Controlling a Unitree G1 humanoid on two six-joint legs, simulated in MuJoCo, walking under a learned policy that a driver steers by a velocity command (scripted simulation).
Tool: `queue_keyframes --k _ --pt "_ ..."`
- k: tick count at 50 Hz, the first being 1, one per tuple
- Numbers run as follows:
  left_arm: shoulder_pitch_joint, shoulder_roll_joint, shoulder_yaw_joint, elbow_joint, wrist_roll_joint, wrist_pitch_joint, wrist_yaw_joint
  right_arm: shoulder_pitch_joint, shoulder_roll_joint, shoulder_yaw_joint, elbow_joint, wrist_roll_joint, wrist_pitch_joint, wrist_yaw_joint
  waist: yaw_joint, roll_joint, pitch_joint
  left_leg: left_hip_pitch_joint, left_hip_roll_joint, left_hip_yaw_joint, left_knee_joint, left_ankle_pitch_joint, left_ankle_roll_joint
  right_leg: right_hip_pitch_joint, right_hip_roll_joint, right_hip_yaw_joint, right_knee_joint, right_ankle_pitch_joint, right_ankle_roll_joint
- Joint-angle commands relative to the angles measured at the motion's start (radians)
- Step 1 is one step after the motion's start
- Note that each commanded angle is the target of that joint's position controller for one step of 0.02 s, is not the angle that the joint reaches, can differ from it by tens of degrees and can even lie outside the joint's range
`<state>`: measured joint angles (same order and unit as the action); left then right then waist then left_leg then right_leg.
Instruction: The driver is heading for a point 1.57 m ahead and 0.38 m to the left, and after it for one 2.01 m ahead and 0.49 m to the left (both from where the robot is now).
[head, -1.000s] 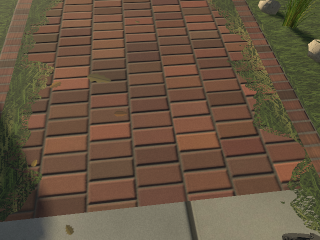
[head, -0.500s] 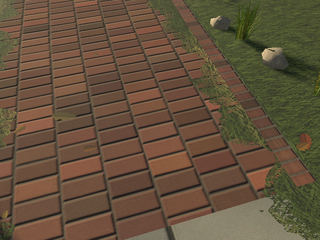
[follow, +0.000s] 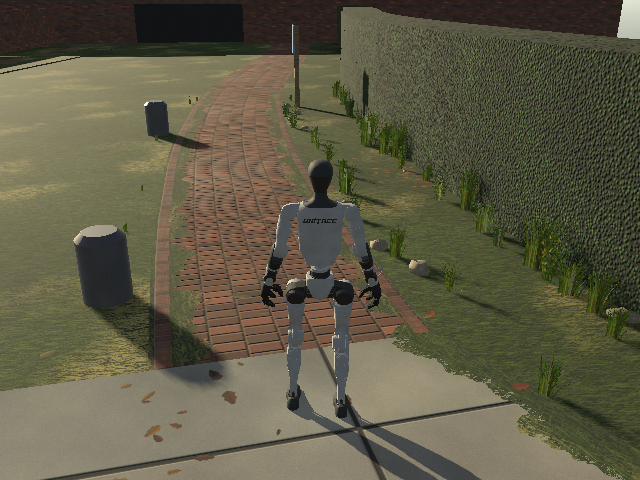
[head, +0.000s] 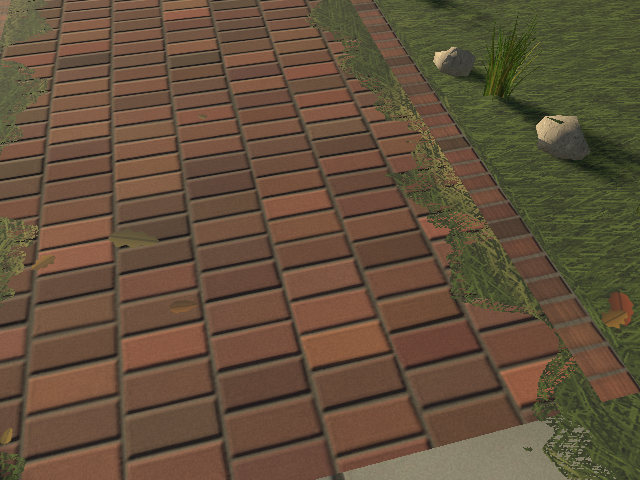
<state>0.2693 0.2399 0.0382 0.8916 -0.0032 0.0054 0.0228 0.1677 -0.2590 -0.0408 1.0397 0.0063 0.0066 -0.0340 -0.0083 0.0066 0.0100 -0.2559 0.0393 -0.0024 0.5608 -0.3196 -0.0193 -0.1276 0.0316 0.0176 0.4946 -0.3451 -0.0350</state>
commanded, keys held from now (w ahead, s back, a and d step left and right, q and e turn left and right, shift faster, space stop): w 1.00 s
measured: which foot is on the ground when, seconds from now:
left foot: down 0.00-0.70, up 0.72-1.00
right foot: down 0.00-0.18, up 0.20-0.66, down 0.68-1.00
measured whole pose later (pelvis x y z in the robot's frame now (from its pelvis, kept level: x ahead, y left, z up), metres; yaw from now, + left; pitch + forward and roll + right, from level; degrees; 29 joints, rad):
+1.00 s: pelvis +0.47 +0.01 +0.01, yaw +0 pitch +0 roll -2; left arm 0.33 0.25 0.05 0.98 0.00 -0.09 -0.01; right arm 0.11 -0.28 -0.06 0.90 0.01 -0.08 -0.01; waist 0.06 0.04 0.02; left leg -0.68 0.15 -0.05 0.79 -0.01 0.00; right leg -0.06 0.08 -0.05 0.21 -0.17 -0.06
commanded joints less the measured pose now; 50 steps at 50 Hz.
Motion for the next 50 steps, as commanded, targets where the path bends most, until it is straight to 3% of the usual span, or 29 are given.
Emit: queue_keyframes --k 1,3,4,6,8,9,10,11,12,14,16,19,22,25,28,30,31,32,33,34,35,36,37,38,39,41,43,47,50 --pt "0.066 0.216 0.056 -0.020 -0.013 -0.028 0.012 -0.135 -0.091 -0.016 -0.092 0.017 -0.042 0.010 0.056 -0.193 0.167 -0.236 -0.017 0.023 0.195 -0.116 0.048 -0.095 -0.312 0.437 -0.360 -0.443 -0.195" --pt "0.066 0.188 0.053 -0.016 -0.011 -0.052 0.012 -0.134 -0.103 -0.021 -0.100 0.031 -0.074 0.031 0.048 -0.176 0.180 -0.364 0.038 -0.027 0.252 -0.190 0.084 0.015 -0.357 0.458 -0.352 -0.291 -0.217" --pt "0.053 0.181 0.053 -0.018 -0.019 -0.057 0.010 -0.126 -0.101 -0.020 -0.098 0.033 -0.088 0.042 0.039 -0.148 0.168 -0.360 0.052 -0.028 0.200 -0.186 0.096 0.050 -0.345 0.416 -0.335 -0.217 -0.202" --pt "-0.002 0.192 0.057 -0.027 -0.030 -0.055 0.003 -0.060 -0.087 -0.022 -0.063 0.028 -0.104 0.056 -0.008 -0.110 0.109 -0.135 0.014 0.038 0.013 -0.021 0.094 -0.022 -0.267 0.267 -0.286 -0.072 -0.151" --pt "-0.024 0.177 0.051 -0.031 -0.022 -0.050 -0.002 0.137 -0.110 -0.045 0.026 0.016 -0.097 0.055 -0.089 -0.083 0.019 0.236 -0.070 0.091 -0.058 0.142 0.064 -0.206 -0.173 0.144 -0.147 0.064 -0.103" --pt "-0.046 0.120 0.032 -0.042 -0.011 -0.056 -0.005 0.254 -0.163 -0.062 0.048 0.015 -0.094 0.048 -0.139 0.046 -0.019 0.367 0.053 -0.096 -0.152 0.050 0.104 -0.310 -0.085 0.035 0.118 0.124 -0.042" --pt "-0.040 0.056 0.016 -0.089 -0.006 -0.073 -0.002 0.365 -0.287 -0.085 0.057 0.015 -0.095 0.049 -0.147 0.330 -0.085 0.498 0.309 -0.580 -0.338 -0.108 0.266 -0.528 0.043 -0.042 0.456 -0.136 0.030" --pt "-0.048 0.107 0.030 -0.089 -0.036 -0.088 0.000 0.307 -0.209 -0.056 0.048 0.002 -0.108 0.054 -0.117 0.220 -0.052 0.451 0.358 -0.720 -0.396 -0.251 0.319 -0.616 0.007 0.082 0.649 -0.231 0.019" --pt "-0.052 0.132 0.035 -0.089 -0.056 -0.101 -0.006 0.217 -0.162 -0.041 0.018 0.003 -0.118 0.053 -0.080 0.155 0.040 0.393 0.337 -0.618 -0.396 -0.271 0.291 -0.686 -0.054 0.102 0.705 -0.141 -0.010" --pt "-0.059 0.141 0.044 -0.071 -0.038 -0.112 -0.010 0.128 -0.118 -0.023 -0.018 -0.001 -0.125 0.059 -0.042 0.085 0.087 0.320 0.257 -0.417 -0.408 -0.095 0.223 -0.676 -0.127 0.069 0.651 0.042 -0.030" --pt "-0.065 0.127 0.049 -0.066 -0.020 -0.105 -0.020 0.146 -0.089 -0.009 -0.016 -0.007 -0.117 0.058 -0.030 0.092 0.068 0.277 0.194 -0.268 -0.422 0.112 0.187 -0.595 -0.152 0.040 0.574 0.137 -0.019" --pt "-0.127 0.088 0.042 -0.086 -0.014 -0.089 -0.026 0.200 -0.121 -0.009 -0.004 -0.009 -0.108 0.042 -0.036 0.066 0.071 0.271 0.176 -0.172 -0.438 0.343 0.206 -0.613 -0.148 -0.002 0.464 0.211 0.024" --pt "-0.248 0.059 0.027 -0.128 -0.016 -0.089 -0.031 0.210 -0.136 -0.009 -0.012 -0.010 -0.099 0.027 -0.056 0.059 0.094 0.219 0.149 -0.099 -0.464 0.387 0.196 -0.574 -0.128 -0.029 0.257 0.331 0.044" --pt "-0.349 0.053 0.018 -0.156 -0.022 -0.093 -0.044 0.265 -0.138 -0.010 -0.001 -0.002 -0.097 0.021 -0.083 0.063 0.120 0.208 0.150 -0.064 -0.489 0.364 0.195 -0.512 -0.099 -0.056 0.115 0.423 0.039" --pt "-0.413 0.061 0.014 -0.182 -0.027 -0.101 -0.062 0.302 -0.135 -0.015 0.014 0.007 -0.088 0.019 -0.079 0.061 0.142 0.294 0.191 -0.056 -0.462 0.415 0.195 -0.519 -0.089 -0.042 0.040 0.418 0.009" --pt "-0.408 0.084 0.020 -0.187 -0.026 -0.106 -0.071 0.293 -0.148 -0.024 0.010 0.008 -0.080 0.017 -0.048 0.069 0.118 0.366 0.217 -0.046 -0.400 0.557 0.181 -0.485 -0.075 -0.043 0.012 0.364 -0.022" --pt "-0.368 0.107 0.030 -0.179 -0.025 -0.108 -0.072 0.280 -0.162 -0.030 0.003 0.006 -0.076 0.016 -0.017 0.085 0.077 0.391 0.221 -0.041 -0.340 0.721 0.171 -0.416 -0.051 -0.056 0.013 0.329 -0.039" --pt "-0.288 0.137 0.045 -0.159 -0.024 -0.106 -0.069 0.268 -0.175 -0.035 -0.002 0.002 -0.069 0.016 0.030 0.109 0.011 0.406 0.217 -0.032 -0.238 0.913 0.160 -0.302 -0.018 -0.078 0.025 0.294 -0.060" --pt "-0.121 0.175 0.068 -0.107 -0.025 -0.103 -0.061 0.254 -0.166 -0.033 -0.010 -0.003 -0.059 0.015 0.116 0.109 -0.089 0.364 0.178 -0.001 -0.047 1.015 0.136 -0.093 0.011 -0.099 0.014 0.298 -0.090" --pt "0.070 0.221 0.085 -0.059 -0.017 -0.098 -0.050 0.250 -0.141 -0.020 -0.031 -0.013 -0.057 0.016 0.188 0.068 -0.218 0.142 0.141 0.008 0.227 0.807 0.111 0.236 -0.111 0.037 0.057 0.277 -0.145" --pt "0.173 0.302 0.102 -0.026 0.000 -0.094 -0.049 0.382 0.005 0.020 -0.045 -0.012 -0.076 0.030 0.117 -0.197 -0.389 -0.261 -0.064 0.015 0.640 0.142 0.042 0.596 -0.382 0.554 -0.034 0.011 -0.320" --pt "0.156 0.215 0.074 -0.022 -0.006 -0.093 -0.051 0.340 -0.051 0.010 -0.029 0.009 -0.108 0.040 0.140 -0.193 -0.403 -0.377 -0.088 -0.135 0.786 -0.237 0.060 0.569 -0.417 0.771 -0.202 -0.100 -0.324" --pt "0.051 0.175 0.058 -0.030 -0.013 -0.097 -0.050 0.227 -0.129 -0.014 -0.077 0.040 -0.128 0.045 0.116 -0.170 -0.207 -0.470 -0.025 -0.122 0.828 -0.184 0.078 0.412 -0.381 0.613 -0.229 -0.095 -0.265" --pt "-0.040 0.145 0.048 -0.048 -0.010 -0.103 -0.051 0.159 -0.139 -0.016 -0.096 0.045 -0.138 0.040 0.083 -0.085 -0.106 -0.446 0.032 -0.095 0.782 -0.084 0.086 0.238 -0.342 0.465 -0.261 0.004 -0.233" --pt "-0.097 0.119 0.040 -0.052 0.000 -0.110 -0.056 0.136 -0.128 -0.022 -0.099 0.033 -0.136 0.031 0.047 -0.038 -0.046 -0.402 0.070 -0.078 0.713 -0.014 0.082 0.097 -0.304 0.360 -0.290 0.113 -0.212" --pt "-0.133 0.084 0.029 -0.043 0.011 -0.119 -0.063 0.185 -0.083 -0.024 -0.088 0.017 -0.108 0.025 -0.013 -0.074 -0.027 -0.284 0.112 -0.084 0.633 0.041 0.074 -0.048 -0.249 0.238 -0.343 0.205 -0.195" --pt "-0.107 0.103 0.031 -0.019 0.004 -0.125 -0.061 0.176 -0.057 -0.022 -0.099 0.011 -0.087 0.022 -0.027 -0.072 0.001 -0.283 0.125 -0.067 0.567 0.059 0.054 -0.115 -0.238 0.176 -0.382 0.250 -0.213" --pt "-0.032 0.152 0.040 0.014 0.003 -0.121 -0.032 0.012 -0.073 -0.026 -0.167 -0.005 -0.085 0.022 0.006 -0.052 0.052 -0.396 0.129 -0.052 0.310 0.282 0.015 -0.090 -0.222 0.109 -0.415 0.293 -0.206" --pt "0.022 0.170 0.042 0.034 -0.006 -0.114 -0.020 -0.104 -0.051 -0.014 -0.198 0.000 -0.096 0.034 0.046 -0.048 0.061 -0.338 0.083 -0.007 0.103 0.429 0.012 -0.076 -0.194 0.045 -0.414 0.310 -0.174"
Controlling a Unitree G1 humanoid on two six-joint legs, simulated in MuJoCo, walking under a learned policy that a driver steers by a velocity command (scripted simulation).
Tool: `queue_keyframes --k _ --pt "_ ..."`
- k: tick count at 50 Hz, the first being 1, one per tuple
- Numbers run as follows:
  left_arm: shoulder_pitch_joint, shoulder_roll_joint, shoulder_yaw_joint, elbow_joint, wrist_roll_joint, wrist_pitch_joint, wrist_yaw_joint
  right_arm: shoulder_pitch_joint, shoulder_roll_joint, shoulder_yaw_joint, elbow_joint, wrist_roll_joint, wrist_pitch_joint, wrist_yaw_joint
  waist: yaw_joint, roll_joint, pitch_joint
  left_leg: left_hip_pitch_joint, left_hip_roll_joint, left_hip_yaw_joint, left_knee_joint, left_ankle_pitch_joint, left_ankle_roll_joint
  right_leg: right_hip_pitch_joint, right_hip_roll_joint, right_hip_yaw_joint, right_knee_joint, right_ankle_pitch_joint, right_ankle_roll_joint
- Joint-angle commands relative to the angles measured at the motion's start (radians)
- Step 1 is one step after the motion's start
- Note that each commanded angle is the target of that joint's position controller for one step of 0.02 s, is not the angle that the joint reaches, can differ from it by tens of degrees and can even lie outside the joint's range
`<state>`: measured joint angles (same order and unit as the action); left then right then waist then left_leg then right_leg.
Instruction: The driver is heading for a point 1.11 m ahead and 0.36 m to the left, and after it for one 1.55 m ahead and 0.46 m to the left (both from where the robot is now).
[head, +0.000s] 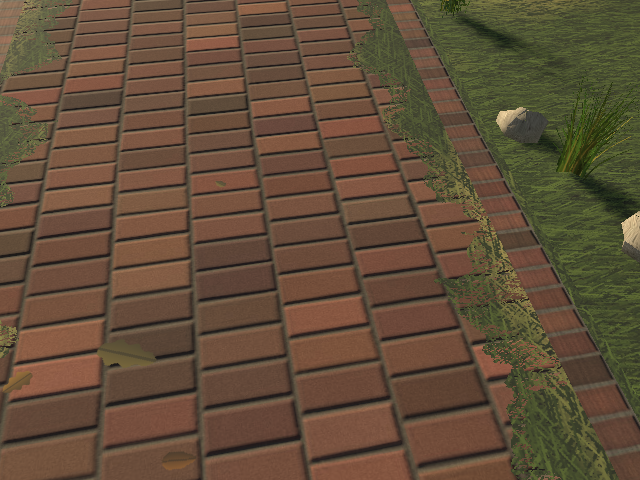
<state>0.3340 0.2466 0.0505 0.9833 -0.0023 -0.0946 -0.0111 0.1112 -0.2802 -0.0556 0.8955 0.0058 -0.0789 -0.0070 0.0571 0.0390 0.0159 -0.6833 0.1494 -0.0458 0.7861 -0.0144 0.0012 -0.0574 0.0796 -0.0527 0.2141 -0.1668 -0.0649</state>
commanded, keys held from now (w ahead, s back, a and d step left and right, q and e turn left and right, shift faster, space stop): w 0.54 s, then w+q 0.46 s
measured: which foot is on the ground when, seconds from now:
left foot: up 0.00-0.18, down 0.20-0.76, up 0.78-1.00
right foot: down 0.00-0.22, up 0.24-0.72, down 0.74-1.00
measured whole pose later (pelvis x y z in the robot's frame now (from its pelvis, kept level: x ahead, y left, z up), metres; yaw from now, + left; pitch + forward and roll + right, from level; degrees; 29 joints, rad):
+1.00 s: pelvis +0.58 +0.02 +0.00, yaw +11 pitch +1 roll -2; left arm 0.26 0.25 0.07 0.98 0.02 -0.11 0.00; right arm 0.21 -0.29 -0.09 0.86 0.03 -0.03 -0.01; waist 0.04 0.05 0.02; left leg -0.67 0.12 -0.05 1.03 -0.19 0.03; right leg -0.11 0.02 -0.17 0.29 -0.18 -0.04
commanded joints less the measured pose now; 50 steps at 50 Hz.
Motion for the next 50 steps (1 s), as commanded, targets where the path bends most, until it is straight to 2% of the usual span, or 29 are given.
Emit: queue_keyframes --k 1,6,8,9,10,11,12,13,14,15,17,19,21,26,29,32,34,35,36,37,38,39,40,41,42,43,45,47,50 --pt "-0.016 0.169 0.031 -0.046 -0.011 -0.013 0.015 -0.082 -0.028 0.003 -0.063 0.004 -0.012 0.011 -0.006 -0.079 0.058 0.100 -0.038 0.044 -0.158 0.142 -0.010 -0.125 -0.248 0.112 -0.130 0.124 -0.142" --pt "0.046 0.183 0.039 -0.004 -0.021 0.015 0.020 -0.163 -0.060 0.003 -0.114 0.012 -0.020 0.038 -0.003 -0.084 0.067 0.064 -0.056 0.022 -0.267 0.031 0.032 0.079 -0.334 0.135 -0.034 0.181 -0.119" --pt "0.021 0.198 0.045 -0.008 -0.019 0.029 0.022 -0.093 -0.094 -0.011 -0.105 0.014 -0.025 0.043 -0.055 -0.108 0.021 0.179 -0.090 0.052 -0.287 -0.051 0.061 0.118 -0.339 0.130 0.063 0.370 -0.096" --pt "0.003 0.189 0.041 -0.013 -0.016 0.036 0.022 0.030 -0.126 -0.031 -0.069 0.012 -0.026 0.041 -0.121 -0.104 -0.052 0.344 -0.125 0.084 -0.305 -0.059 0.085 0.100 -0.297 0.093 0.213 0.523 -0.074" --pt "0.012 0.153 0.025 -0.026 -0.004 0.040 0.023 0.215 -0.186 -0.057 -0.018 0.007 -0.025 0.033 -0.187 -0.064 -0.187 0.621 -0.073 0.029 -0.273 -0.050 0.128 -0.022 -0.239 0.049 0.457 0.472 -0.043" --pt "0.132 0.038 -0.011 -0.043 0.004 0.023 0.012 0.343 -0.295 -0.084 0.010 -0.009 -0.018 0.029 -0.158 0.168 -0.345 1.030 0.184 -0.407 -0.315 -0.195 0.286 -0.428 -0.083 -0.008 0.863 0.104 0.035" --pt "0.115 0.051 -0.014 -0.030 -0.006 -0.003 0.008 0.360 -0.226 -0.063 0.015 0.001 -0.015 0.034 -0.172 0.224 -0.399 1.094 0.246 -0.694 -0.482 -0.315 0.330 -0.598 -0.018 0.126 1.033 -0.403 0.038" --pt "0.025 0.152 0.013 -0.052 -0.037 -0.021 0.002 0.281 -0.166 -0.042 0.003 0.004 -0.019 0.033 -0.165 0.154 -0.260 0.988 0.214 -0.574 -0.497 -0.358 0.275 -0.695 -0.082 0.170 1.113 -0.368 0.013" --pt "-0.044 0.161 0.014 -0.070 -0.047 -0.030 0.004 0.192 -0.134 -0.032 -0.023 0.000 -0.021 0.031 -0.140 0.090 -0.162 0.847 0.180 -0.438 -0.513 -0.294 0.243 -0.700 -0.140 0.141 1.089 -0.273 -0.001" --pt "-0.080 0.155 0.018 -0.073 -0.034 -0.028 0.011 0.127 -0.104 -0.023 -0.033 -0.007 -0.023 0.033 -0.113 0.034 -0.088 0.708 0.142 -0.334 -0.547 -0.201 0.228 -0.665 -0.181 0.121 1.022 -0.193 0.002" --pt "-0.056 0.121 0.022 -0.063 -0.019 -0.004 0.016 0.084 -0.068 -0.011 -0.033 -0.019 -0.029 0.038 -0.059 0.054 -0.049 0.561 0.088 -0.222 -0.607 -0.103 0.209 -0.551 -0.224 0.126 0.933 -0.108 0.010" --pt "-0.050 0.087 0.018 -0.061 -0.013 0.016 0.017 0.107 -0.085 -0.015 -0.018 -0.013 -0.035 0.036 -0.043 0.041 -0.031 0.519 0.077 -0.161 -0.644 -0.025 0.225 -0.540 -0.231 0.114 0.877 -0.072 0.027" --pt "-0.114 0.089 0.020 -0.085 -0.006 0.022 0.020 0.141 -0.112 -0.023 -0.001 -0.012 -0.036 0.026 -0.051 0.016 -0.004 0.531 0.078 -0.124 -0.667 0.036 0.235 -0.606 -0.235 0.110 0.777 0.009 0.048" --pt "-0.288 0.062 0.011 -0.136 -0.006 0.010 0.007 0.211 -0.121 -0.022 0.029 -0.001 -0.023 0.003 -0.096 0.020 0.035 0.550 0.028 -0.014 -0.690 0.045 0.195 -0.591 -0.197 0.067 0.464 0.261 0.065" --pt "-0.389 0.062 0.005 -0.167 -0.011 0.004 -0.004 0.285 -0.124 -0.024 0.062 0.008 -0.014 0.000 -0.130 0.010 0.065 0.605 0.046 -0.028 -0.674 0.025 0.196 -0.578 -0.169 0.060 0.360 0.281 0.064" --pt "-0.436 0.083 0.007 -0.197 -0.015 -0.011 -0.020 0.311 -0.135 -0.033 0.078 0.015 0.005 -0.007 -0.121 0.017 0.078 0.705 0.092 -0.073 -0.605 0.064 0.189 -0.592 -0.158 0.088 0.287 0.215 0.047" --pt "-0.396 0.114 0.017 -0.192 -0.015 -0.021 -0.025 0.294 -0.149 -0.042 0.072 0.017 0.014 -0.012 -0.086 0.035 0.050 0.731 0.110 -0.103 -0.547 0.128 0.173 -0.505 -0.140 0.086 0.261 0.154 0.033" --pt "-0.334 0.136 0.028 -0.178 -0.015 -0.025 -0.024 0.273 -0.155 -0.045 0.065 0.017 0.018 -0.012 -0.047 0.049 0.014 0.723 0.098 -0.102 -0.481 0.238 0.161 -0.402 -0.117 0.066 0.249 0.122 0.020" --pt "-0.195 0.174 0.051 -0.136 -0.013 -0.027 -0.017 0.260 -0.136 -0.038 0.057 0.012 0.022 -0.011 0.020 0.040 -0.073 0.681 0.045 -0.072 -0.332 0.330 0.136 -0.202 -0.099 0.047 0.238 0.121 -0.005" --pt "-0.010 0.236 0.071 -0.099 0.004 -0.029 -0.007 0.254 -0.094 -0.020 0.030 0.000 0.023 -0.010 0.088 -0.015 -0.226 0.509 -0.022 -0.030 -0.063 0.176 0.101 0.104 -0.225 0.165 0.294 0.120 -0.060" --pt "0.089 0.330 0.094 -0.077 0.012 -0.018 -0.002 0.383 0.037 0.015 0.013 0.001 0.005 -0.004 0.043 -0.269 -0.380 0.108 -0.190 0.044 0.318 -0.315 0.021 0.488 -0.483 0.587 0.235 -0.012 -0.209" --pt "0.088 0.237 0.069 -0.076 0.002 -0.014 -0.003 0.369 -0.029 0.002 0.027 0.024 -0.011 -0.002 0.061 -0.293 -0.420 -0.006 -0.177 -0.079 0.479 -0.575 0.023 0.477 -0.510 0.769 0.112 -0.157 -0.228" --pt "0.000 0.174 0.049 -0.093 -0.004 -0.015 0.000 0.281 -0.112 -0.023 0.001 0.046 -0.018 -0.003 0.053 -0.224 -0.248 -0.084 -0.120 -0.084 0.531 -0.516 0.036 0.342 -0.476 0.614 0.090 -0.194 -0.173" --pt "-0.075 0.138 0.038 -0.107 -0.001 -0.016 0.003 0.224 -0.114 -0.026 -0.012 0.047 -0.016 -0.008 0.029 -0.163 -0.156 -0.070 -0.067 -0.057 0.510 -0.425 0.042 0.196 -0.440 0.480 0.063 -0.154 -0.137" --pt "-0.134 0.106 0.029 -0.107 0.004 -0.018 0.000 0.196 -0.101 -0.031 -0.019 0.036 -0.010 -0.013 0.002 -0.132 -0.083 -0.030 -0.038 -0.051 0.457 -0.361 0.042 0.061 -0.404 0.383 0.021 -0.087 -0.118" --pt "-0.170 0.084 0.023 -0.106 0.013 -0.023 0.000 0.211 -0.083 -0.038 -0.016 0.030 0.004 -0.014 -0.033 -0.151 -0.050 0.029 -0.009 -0.060 0.414 -0.315 0.045 -0.026 -0.372 0.295 -0.014 -0.038 -0.101" --pt "-0.188 0.090 0.028 -0.095 0.016 -0.028 0.000 0.225 -0.032 -0.035 -0.026 0.030 0.031 -0.010 -0.062 -0.150 -0.019 0.077 0.009 -0.051 0.378 -0.280 0.042 -0.112 -0.360 0.198 -0.065 0.032 -0.108" --pt "-0.180 0.118 0.038 -0.084 0.017 -0.032 0.008 0.195 -0.027 -0.038 -0.054 0.025 0.047 -0.010 -0.072 -0.119 0.006 0.037 0.014 -0.053 0.329 -0.213 0.033 -0.125 -0.362 0.125 -0.093 0.102 -0.121" --pt "-0.160 0.144 0.047 -0.073 0.019 -0.028 0.021 0.130 -0.028 -0.039 -0.087 0.017 0.047 0.002 -0.063 -0.095 0.024 -0.002 0.008 -0.045 0.173 -0.057 0.021 -0.092 -0.345 0.017 -0.106 0.174 -0.114"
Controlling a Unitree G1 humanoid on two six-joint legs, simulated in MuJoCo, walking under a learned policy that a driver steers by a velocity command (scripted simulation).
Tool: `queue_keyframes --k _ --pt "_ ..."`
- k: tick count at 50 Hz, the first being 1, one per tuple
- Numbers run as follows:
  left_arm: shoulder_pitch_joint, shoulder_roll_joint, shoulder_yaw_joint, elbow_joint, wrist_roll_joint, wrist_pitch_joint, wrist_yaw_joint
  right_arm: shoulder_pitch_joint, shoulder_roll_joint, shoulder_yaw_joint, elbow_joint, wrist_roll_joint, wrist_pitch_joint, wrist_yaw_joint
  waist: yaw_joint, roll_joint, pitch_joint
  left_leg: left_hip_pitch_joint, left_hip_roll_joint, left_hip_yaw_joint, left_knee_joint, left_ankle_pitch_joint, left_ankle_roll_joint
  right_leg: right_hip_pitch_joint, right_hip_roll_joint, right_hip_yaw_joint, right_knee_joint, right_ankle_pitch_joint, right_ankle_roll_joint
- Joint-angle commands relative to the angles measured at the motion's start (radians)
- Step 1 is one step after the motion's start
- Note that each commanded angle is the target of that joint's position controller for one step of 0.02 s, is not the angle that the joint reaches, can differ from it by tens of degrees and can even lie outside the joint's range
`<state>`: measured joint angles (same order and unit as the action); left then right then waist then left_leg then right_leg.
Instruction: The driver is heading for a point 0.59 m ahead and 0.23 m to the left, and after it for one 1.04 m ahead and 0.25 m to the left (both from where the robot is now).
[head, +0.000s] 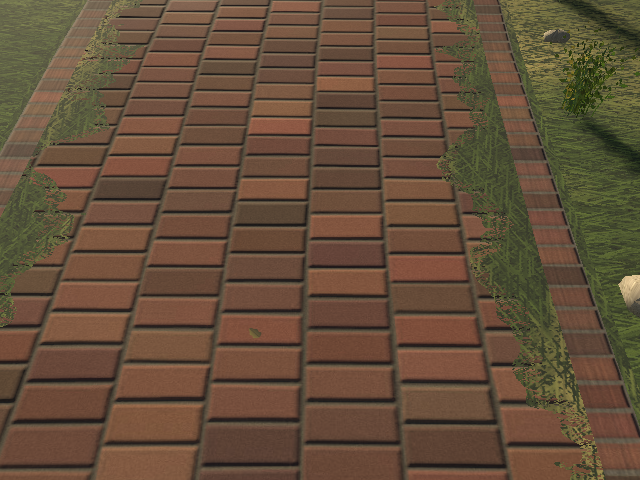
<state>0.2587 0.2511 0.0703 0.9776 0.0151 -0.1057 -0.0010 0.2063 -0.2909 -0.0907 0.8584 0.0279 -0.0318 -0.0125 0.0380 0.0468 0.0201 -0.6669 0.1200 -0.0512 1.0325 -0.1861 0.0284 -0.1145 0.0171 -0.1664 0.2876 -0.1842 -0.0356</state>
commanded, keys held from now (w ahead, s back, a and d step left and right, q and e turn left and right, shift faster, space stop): w+q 0.70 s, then q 0.30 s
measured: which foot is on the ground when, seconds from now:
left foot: up 0.00-0.24, down 0.26-0.76, up 0.78-1.00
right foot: down 0.00-0.26, up 0.28-0.74, down 0.76-1.00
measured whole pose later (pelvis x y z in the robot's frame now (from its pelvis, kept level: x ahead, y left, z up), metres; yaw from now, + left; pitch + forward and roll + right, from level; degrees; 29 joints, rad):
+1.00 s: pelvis +0.51 +0.10 +0.00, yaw +35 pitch +2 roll -1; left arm 0.14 0.27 0.06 0.82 0.02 -0.06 0.00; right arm 0.21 -0.33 -0.10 0.65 0.02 0.04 -0.03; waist 0.01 0.04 0.08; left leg -0.60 0.05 -0.03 1.05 -0.38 -0.06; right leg -0.27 -0.01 -0.12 0.39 -0.15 -0.03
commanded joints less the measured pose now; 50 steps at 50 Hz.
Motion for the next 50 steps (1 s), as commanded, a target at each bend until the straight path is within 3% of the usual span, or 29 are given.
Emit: queue_keyframes --k 1,5,8,10,11,12,13,14,15,16,17,18,19,20,24,27,30,35,36,37,38,39,40,41,42,43,44,46,50 --pt "-0.082 0.146 0.028 -0.068 0.001 -0.014 0.015 0.006 -0.013 -0.001 -0.060 -0.005 -0.004 0.016 -0.036 -0.099 0.025 -0.007 0.032 -0.022 -0.137 0.164 -0.006 -0.029 -0.271 0.094 -0.180 0.207 -0.135" --pt "-0.020 0.178 0.037 -0.058 -0.014 0.003 0.024 -0.144 0.002 0.014 -0.119 -0.008 -0.008 0.044 0.019 -0.072 0.066 0.000 0.009 0.057 -0.312 0.226 0.005 0.051 -0.284 0.013 -0.173 0.229 -0.122" --pt "0.021 0.199 0.046 -0.046 -0.029 0.026 0.023 -0.203 -0.012 0.014 -0.166 -0.006 -0.005 0.061 0.027 -0.081 0.080 -0.022 -0.012 0.089 -0.376 0.141 0.033 0.172 -0.319 -0.016 -0.109 0.328 -0.103" --pt "0.006 0.225 0.055 -0.054 -0.038 0.041 0.025 -0.177 -0.042 0.001 -0.182 -0.007 0.000 0.069 -0.009 -0.112 0.042 0.064 -0.065 0.140 -0.389 0.040 0.068 0.217 -0.325 -0.046 0.002 0.614 -0.081" --pt "-0.005 0.238 0.059 -0.060 -0.042 0.049 0.027 -0.118 -0.067 -0.013 -0.177 -0.006 0.003 0.069 -0.049 -0.129 -0.003 0.154 -0.105 0.169 -0.388 -0.009 0.089 0.222 -0.321 -0.059 0.109 0.775 -0.070" --pt "-0.024 0.242 0.059 -0.066 -0.046 0.058 0.027 0.010 -0.105 -0.037 -0.148 -0.002 0.004 0.066 -0.127 -0.121 -0.069 0.324 -0.154 0.193 -0.437 0.010 0.120 0.187 -0.294 -0.084 0.289 0.853 -0.049" --pt "-0.019 0.223 0.050 -0.074 -0.037 0.057 0.029 0.184 -0.176 -0.076 -0.100 0.001 0.009 0.049 -0.205 -0.073 -0.160 0.613 -0.166 0.135 -0.482 0.050 0.162 0.020 -0.254 -0.095 0.547 0.710 -0.006" --pt "0.051 0.088 0.010 -0.123 0.010 0.040 0.019 0.224 -0.300 -0.101 -0.087 0.008 0.012 0.031 -0.129 0.192 -0.226 0.947 0.092 -0.330 -0.517 0.011 0.300 -0.407 -0.112 -0.076 0.918 -0.083 0.057" --pt "0.025 0.084 -0.005 -0.153 -0.015 -0.007 0.004 0.230 -0.281 -0.082 -0.128 -0.005 -0.007 0.039 -0.123 0.171 -0.389 1.089 0.231 -0.792 -0.713 -0.178 0.430 -0.615 0.018 0.177 1.104 -0.440 0.063" --pt "-0.112 0.160 0.015 -0.182 -0.061 -0.036 -0.007 0.217 -0.203 -0.058 -0.123 -0.016 -0.022 0.047 -0.168 0.058 -0.287 1.041 0.208 -0.687 -0.764 -0.134 0.359 -0.722 -0.035 0.245 1.125 -0.355 0.035" --pt "-0.140 0.153 0.012 -0.191 -0.064 -0.051 -0.007 0.166 -0.172 -0.049 -0.124 -0.014 -0.033 0.045 -0.137 0.027 -0.185 0.913 0.170 -0.542 -0.755 -0.055 0.320 -0.729 -0.079 0.239 1.056 -0.261 0.012" --pt "-0.127 0.151 0.015 -0.171 -0.039 -0.052 0.001 0.087 -0.136 -0.038 -0.141 -0.012 -0.037 0.043 -0.088 -0.036 -0.125 0.762 0.125 -0.426 -0.754 0.043 0.286 -0.658 -0.120 0.242 0.968 -0.194 0.014" --pt "-0.107 0.164 0.025 -0.162 -0.024 -0.041 0.005 0.031 -0.106 -0.027 -0.159 -0.018 -0.038 0.039 -0.050 -0.026 -0.094 0.642 0.092 -0.347 -0.769 0.134 0.266 -0.574 -0.147 0.247 0.893 -0.151 0.022" --pt "-0.093 0.165 0.029 -0.160 -0.021 -0.025 0.004 0.010 -0.097 -0.022 -0.170 -0.025 -0.038 0.034 -0.028 -0.012 -0.085 0.573 0.071 -0.317 -0.792 0.172 0.261 -0.517 -0.155 0.248 0.857 -0.128 0.031" --pt "-0.166 0.116 0.020 -0.196 0.000 0.005 0.009 0.060 -0.145 -0.033 -0.163 -0.015 -0.043 0.008 -0.032 -0.018 -0.043 0.469 0.032 -0.227 -0.826 0.265 0.259 -0.510 -0.124 0.219 0.637 0.015 0.091" --pt "-0.273 0.091 0.007 -0.229 -0.007 0.001 0.002 0.097 -0.146 -0.034 -0.154 -0.011 -0.036 -0.004 -0.072 0.019 -0.015 0.435 -0.016 -0.185 -0.821 0.161 0.214 -0.470 -0.078 0.217 0.399 0.206 0.100" --pt "-0.350 0.094 0.002 -0.262 -0.020 -0.007 -0.010 0.138 -0.150 -0.037 -0.137 -0.008 -0.033 -0.005 -0.105 0.044 0.001 0.427 -0.010 -0.212 -0.806 0.087 0.187 -0.409 -0.044 0.216 0.273 0.294 0.092" --pt "-0.322 0.154 0.019 -0.276 -0.026 -0.030 -0.027 0.156 -0.140 -0.036 -0.129 -0.007 -0.017 -0.015 -0.077 0.082 -0.011 0.546 0.040 -0.337 -0.662 0.094 0.163 -0.344 -0.032 0.245 0.189 0.152 0.049" --pt "-0.263 0.167 0.027 -0.260 -0.020 -0.036 -0.024 0.139 -0.133 -0.034 -0.137 -0.008 -0.011 -0.017 -0.043 0.096 -0.023 0.551 0.015 -0.340 -0.598 0.172 0.142 -0.271 -0.018 0.225 0.152 0.138 0.030" --pt "-0.171 0.196 0.042 -0.241 -0.003 -0.042 -0.018 0.123 -0.104 -0.024 -0.152 -0.011 -0.007 -0.018 0.004 0.084 -0.090 0.529 -0.052 -0.303 -0.458 0.263 0.101 -0.118 -0.043 0.228 0.130 0.188 -0.001" --pt "-0.036 0.259 0.056 -0.234 0.020 -0.044 -0.012 0.121 -0.057 -0.006 -0.185 -0.028 -0.006 -0.019 0.052 -0.025 -0.244 0.404 -0.125 -0.223 -0.178 0.123 0.051 0.145 -0.216 0.374 0.188 0.350 -0.061" --pt "0.019 0.314 0.067 -0.210 0.032 -0.025 -0.013 0.298 0.001 0.010 -0.206 -0.004 -0.012 -0.020 -0.032 -0.383 -0.374 0.058 -0.260 -0.117 0.139 -0.472 -0.021 0.453 -0.457 0.796 0.138 0.435 -0.244" --pt "0.003 0.220 0.046 -0.228 -0.001 -0.015 -0.019 0.327 -0.116 -0.008 -0.176 0.001 -0.009 -0.022 -0.022 -0.300 -0.365 -0.028 -0.177 -0.161 0.286 -0.480 -0.043 0.434 -0.474 0.862 0.124 0.363 -0.248" --pt "-0.045 0.151 0.026 -0.251 -0.007 -0.004 -0.014 0.224 -0.168 -0.024 -0.185 0.000 0.003 -0.023 0.004 -0.205 -0.247 -0.060 -0.148 -0.136 0.323 -0.414 -0.060 0.323 -0.427 0.673 0.126 0.418 -0.209" --pt "-0.095 0.130 0.016 -0.257 -0.001 0.009 -0.011 0.160 -0.174 -0.030 -0.197 -0.007 0.016 -0.027 -0.006 -0.129 -0.181 -0.036 -0.112 -0.095 0.302 -0.358 -0.073 0.200 -0.379 0.526 0.121 0.510 -0.182" --pt "-0.127 0.120 0.012 -0.252 0.002 0.018 -0.009 0.125 -0.168 -0.035 -0.211 -0.015 0.026 -0.029 -0.023 -0.118 -0.129 -0.012 -0.084 -0.079 0.259 -0.322 -0.079 0.096 -0.341 0.442 0.109 0.570 -0.173" --pt "-0.145 0.119 0.010 -0.246 0.006 0.023 -0.006 0.133 -0.145 -0.035 -0.216 -0.008 0.040 -0.026 -0.048 -0.138 -0.104 0.042 -0.060 -0.063 0.215 -0.302 -0.077 0.014 -0.308 0.368 0.080 0.563 -0.162" --pt "-0.160 0.145 0.020 -0.232 0.010 0.025 -0.002 0.128 -0.083 -0.020 -0.240 0.002 0.059 -0.025 -0.059 -0.185 -0.082 0.080 -0.055 -0.018 0.122 -0.261 -0.083 -0.057 -0.288 0.289 0.017 0.561 -0.181" --pt "-0.183 0.189 0.036 -0.226 -0.006 0.043 0.017 0.073 -0.072 -0.013 -0.280 -0.009 0.067 -0.014 -0.052 -0.159 -0.129 0.104 -0.034 0.001 -0.053 -0.095 -0.085 -0.014 -0.325 0.202 -0.025 0.552 -0.206"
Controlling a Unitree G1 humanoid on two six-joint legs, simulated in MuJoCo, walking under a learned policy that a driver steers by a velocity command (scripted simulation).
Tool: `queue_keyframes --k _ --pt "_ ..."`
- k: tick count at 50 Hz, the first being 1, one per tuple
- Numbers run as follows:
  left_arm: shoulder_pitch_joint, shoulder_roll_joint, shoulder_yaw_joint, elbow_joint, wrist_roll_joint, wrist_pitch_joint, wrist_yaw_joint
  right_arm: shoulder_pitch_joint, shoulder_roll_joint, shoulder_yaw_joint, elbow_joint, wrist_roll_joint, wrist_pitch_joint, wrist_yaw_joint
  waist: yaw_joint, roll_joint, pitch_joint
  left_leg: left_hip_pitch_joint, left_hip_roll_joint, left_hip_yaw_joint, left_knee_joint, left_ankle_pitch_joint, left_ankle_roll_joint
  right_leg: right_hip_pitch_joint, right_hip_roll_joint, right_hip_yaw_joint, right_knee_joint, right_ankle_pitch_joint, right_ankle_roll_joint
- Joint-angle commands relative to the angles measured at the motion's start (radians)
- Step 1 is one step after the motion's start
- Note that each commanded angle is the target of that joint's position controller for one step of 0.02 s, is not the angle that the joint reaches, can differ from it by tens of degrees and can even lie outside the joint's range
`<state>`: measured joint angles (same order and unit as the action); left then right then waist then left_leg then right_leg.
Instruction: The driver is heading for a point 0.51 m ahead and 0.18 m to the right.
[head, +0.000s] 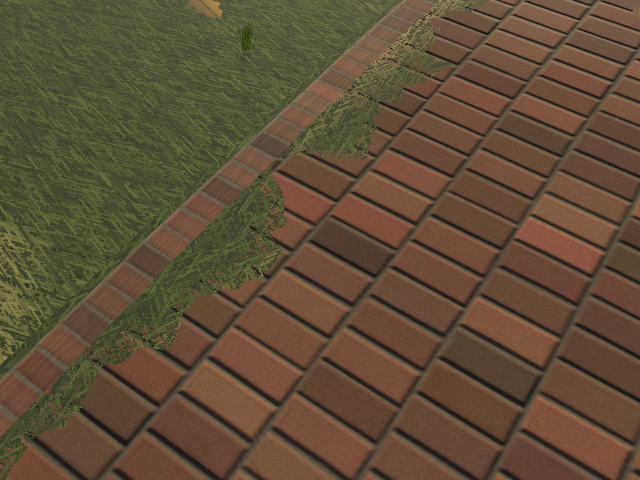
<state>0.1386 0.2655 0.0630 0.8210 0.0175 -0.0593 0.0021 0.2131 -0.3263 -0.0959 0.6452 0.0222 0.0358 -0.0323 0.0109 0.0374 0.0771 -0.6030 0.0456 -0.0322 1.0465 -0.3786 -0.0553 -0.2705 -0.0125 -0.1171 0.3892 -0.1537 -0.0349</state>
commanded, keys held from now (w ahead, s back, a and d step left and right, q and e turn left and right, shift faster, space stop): q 0.02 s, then e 0.98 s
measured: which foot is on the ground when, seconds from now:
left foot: up 0.00-0.18, down 0.20-0.58, up 0.60-1.00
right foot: down 0.00-1.00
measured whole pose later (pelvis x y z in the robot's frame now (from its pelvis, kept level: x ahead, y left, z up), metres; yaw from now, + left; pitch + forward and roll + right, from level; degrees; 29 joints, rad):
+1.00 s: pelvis +0.06 -0.03 +0.00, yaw -23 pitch +2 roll +3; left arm 0.19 0.31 0.06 0.72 -0.01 0.03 0.03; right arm 0.10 -0.31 -0.10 0.76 0.00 0.00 -0.06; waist 0.02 0.02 0.04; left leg -0.50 -0.01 -0.13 0.87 -0.29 -0.11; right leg -0.26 0.09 0.15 0.43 -0.19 -0.09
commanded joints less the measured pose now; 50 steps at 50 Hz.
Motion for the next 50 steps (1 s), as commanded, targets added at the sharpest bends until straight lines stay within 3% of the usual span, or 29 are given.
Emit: queue_keyframes --k 1,6,8,9,10,11,12,13,14,17,19,21,23,25,28,29,30,31,32,34,35,38,43,50 --pt "-0.072 0.177 0.044 -0.070 -0.011 0.003 0.016 0.052 -0.037 -0.007 -0.072 -0.003 0.000 0.012 -0.021 -0.149 -0.187 0.065 0.040 -0.007 -0.113 0.140 0.003 0.139 -0.289 0.120 -0.133 0.486 -0.199" --pt "-0.028 0.186 0.034 -0.019 -0.032 0.019 -0.009 -0.037 -0.015 0.008 -0.092 -0.023 -0.003 0.027 0.003 -0.136 -0.163 0.222 -0.007 0.017 -0.371 0.148 0.037 0.133 -0.264 0.107 -0.096 0.398 -0.184" --pt "-0.052 0.161 0.016 -0.003 -0.047 0.018 -0.023 -0.005 -0.007 0.009 -0.066 -0.030 -0.010 0.029 -0.035 -0.133 -0.158 0.365 -0.029 0.037 -0.589 0.262 0.062 0.107 -0.230 0.115 -0.031 0.314 -0.140" --pt "-0.026 0.128 0.001 0.014 -0.049 0.013 -0.030 0.008 -0.034 0.003 -0.057 -0.036 -0.015 0.024 -0.043 -0.116 -0.160 0.489 -0.021 0.021 -0.709 0.392 0.084 0.057 -0.194 0.111 0.011 0.256 -0.087" --pt "0.015 0.090 -0.016 0.014 -0.018 0.005 -0.037 0.026 -0.110 -0.012 -0.063 -0.045 -0.017 0.011 -0.023 -0.038 -0.221 0.646 0.111 -0.102 -0.670 0.722 0.113 -0.014 -0.135 0.082 0.081 0.093 -0.011" --pt "0.111 0.054 -0.031 0.029 0.014 -0.001 -0.049 -0.011 -0.138 -0.006 -0.087 -0.064 -0.008 -0.003 0.038 0.107 -0.274 0.750 0.284 -0.221 -0.589 0.941 0.212 -0.125 -0.076 0.061 0.143 -0.285 0.057" --pt "0.099 0.065 -0.033 0.028 -0.008 0.010 -0.041 -0.061 -0.078 0.007 -0.077 -0.060 -0.007 0.002 0.028 0.151 -0.291 0.627 0.270 -0.211 -0.609 0.710 0.266 -0.065 -0.078 0.091 0.138 -0.305 0.076" --pt "0.043 0.115 -0.024 0.015 -0.020 0.020 -0.034 -0.113 -0.069 0.007 -0.081 -0.053 -0.010 0.010 0.027 0.123 -0.230 0.564 0.194 -0.154 -0.624 0.561 0.229 -0.054 -0.067 0.082 0.132 -0.222 0.077" --pt "0.007 0.143 -0.017 0.005 -0.023 0.031 -0.024 -0.130 -0.087 -0.001 -0.076 -0.049 -0.013 0.011 0.017 0.124 -0.195 0.545 0.160 -0.124 -0.627 0.489 0.193 -0.079 -0.052 0.075 0.144 -0.143 0.074" --pt "0.029 0.183 -0.003 0.000 -0.022 0.059 -0.011 -0.099 -0.111 -0.013 -0.059 -0.035 -0.016 -0.001 0.004 0.092 -0.143 0.499 0.165 -0.086 -0.628 0.466 0.183 -0.099 -0.049 0.082 0.197 -0.030 0.060" --pt "0.026 0.160 0.002 -0.007 -0.028 0.067 -0.009 -0.057 -0.116 -0.022 -0.042 -0.033 -0.014 -0.014 -0.011 0.096 -0.156 0.525 0.213 -0.096 -0.621 0.541 0.214 -0.136 -0.033 0.069 0.278 -0.071 0.060" --pt "0.024 0.133 0.007 -0.016 -0.029 0.081 -0.012 -0.070 -0.113 -0.025 -0.041 -0.034 -0.015 -0.026 -0.018 0.149 -0.172 0.514 0.299 -0.140 -0.641 0.607 0.271 -0.172 -0.029 0.066 0.440 -0.334 0.062" --pt "0.013 0.120 0.014 -0.033 -0.037 0.100 -0.017 -0.099 -0.114 -0.027 -0.039 -0.036 -0.024 -0.029 -0.018 0.126 -0.161 0.478 0.348 -0.137 -0.662 0.640 0.299 -0.203 -0.065 0.096 0.562 -0.466 0.060" --pt "0.042 0.117 0.020 -0.029 -0.039 0.115 -0.019 -0.176 -0.120 -0.030 -0.038 -0.029 -0.031 -0.025 0.015 0.109 -0.161 0.414 0.313 -0.059 -0.654 0.595 0.260 -0.122 -0.071 0.085 0.492 -0.367 0.054" --pt "0.129 0.118 0.033 -0.006 -0.026 0.122 -0.031 -0.229 -0.100 -0.027 -0.015 -0.002 -0.018 -0.021 0.070 0.082 -0.167 0.329 0.246 0.070 -0.533 0.429 0.168 0.058 -0.007 0.014 0.227 -0.097 0.017" --pt "0.136 0.151 0.044 -0.011 -0.017 0.118 -0.028 -0.162 -0.064 -0.022 0.014 -0.003 -0.013 -0.018 0.053 -0.036 -0.137 0.245 0.180 0.148 -0.386 0.231 0.092 0.122 -0.017 0.101 0.093 0.049 -0.023" --pt "0.131 0.303 0.076 -0.048 -0.010 0.105 -0.007 -0.136 -0.004 -0.002 -0.013 -0.048 -0.005 -0.017 0.013 -0.386 -0.100 -0.045 0.029 0.218 -0.048 -0.248 -0.028 0.224 -0.298 0.539 -0.029 0.419 -0.155" --pt "0.142 0.329 0.069 -0.078 0.034 0.081 -0.021 -0.233 -0.032 -0.007 -0.043 -0.036 -0.010 -0.026 0.073 -0.320 -0.164 -0.077 -0.047 0.015 0.130 -0.360 -0.022 0.153 -0.396 0.685 -0.077 0.474 -0.316" --pt "0.102 0.310 0.064 -0.089 0.036 0.058 -0.026 -0.235 -0.067 -0.016 -0.034 -0.018 -0.010 -0.034 0.058 -0.211 -0.147 -0.099 -0.032 -0.030 0.186 -0.291 -0.006 0.150 -0.360 0.611 -0.079 0.383 -0.307" --pt "0.022 0.247 0.051 -0.101 -0.014 0.050 -0.008 -0.196 -0.094 -0.031 0.010 -0.029 -0.013 -0.048 0.011 -0.123 -0.116 -0.126 0.001 -0.051 0.146 -0.107 0.009 0.168 -0.264 0.496 -0.053 0.239 -0.198" --pt "0.003 0.223 0.042 -0.107 -0.028 0.055 0.003 -0.174 -0.100 -0.036 0.021 -0.033 -0.012 -0.051 -0.004 -0.133 -0.118 -0.098 0.004 -0.056 0.130 -0.053 0.003 0.155 -0.237 0.464 -0.054 0.252 -0.174" --pt "0.045 0.203 0.034 -0.117 -0.026 0.060 0.021 -0.142 -0.072 -0.031 0.039 -0.022 -0.021 -0.042 -0.001 -0.133 -0.168 -0.070 -0.026 -0.060 0.120 0.046 -0.010 0.212 -0.204 0.434 -0.053 0.316 -0.159" --pt "0.075 0.215 0.040 -0.131 -0.030 0.070 0.034 -0.155 -0.063 -0.027 0.041 -0.020 -0.032 -0.039 0.014 -0.149 -0.151 -0.088 -0.039 -0.083 -0.013 0.085 -0.039 0.257 -0.187 0.478 -0.065 0.227 -0.162" --pt "0.051 0.228 0.050 -0.160 -0.028 0.081 0.034 -0.169 -0.068 -0.024 0.045 -0.019 -0.055 -0.025 0.023 -0.177 -0.118 0.009 -0.055 -0.105 -0.222 0.074 -0.053 0.179 -0.150 0.565 -0.058 0.088 -0.175"
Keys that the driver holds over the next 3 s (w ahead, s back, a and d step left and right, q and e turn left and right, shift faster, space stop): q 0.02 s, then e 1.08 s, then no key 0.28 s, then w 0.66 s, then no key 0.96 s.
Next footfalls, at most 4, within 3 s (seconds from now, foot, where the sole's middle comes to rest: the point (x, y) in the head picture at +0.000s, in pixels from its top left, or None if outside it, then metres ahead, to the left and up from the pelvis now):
0.20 left None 0.14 0.15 -0.78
1.24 left None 0.21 0.08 -0.78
1.56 right None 0.04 -0.11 -0.78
1.96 left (376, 463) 0.45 -0.05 -0.78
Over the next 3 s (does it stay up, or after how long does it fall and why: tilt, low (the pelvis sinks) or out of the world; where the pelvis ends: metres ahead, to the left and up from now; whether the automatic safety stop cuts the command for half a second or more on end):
stays up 0.50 -0.18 -0.01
